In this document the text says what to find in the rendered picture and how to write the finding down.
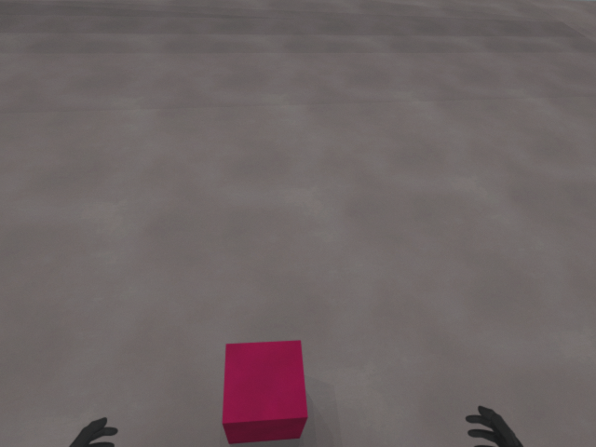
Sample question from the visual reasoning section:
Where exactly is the left robot hand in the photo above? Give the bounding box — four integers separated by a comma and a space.
69, 417, 118, 447

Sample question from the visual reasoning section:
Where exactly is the right robot hand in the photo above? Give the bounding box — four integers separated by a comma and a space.
466, 406, 523, 447

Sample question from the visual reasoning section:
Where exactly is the carton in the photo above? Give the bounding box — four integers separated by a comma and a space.
223, 340, 308, 444

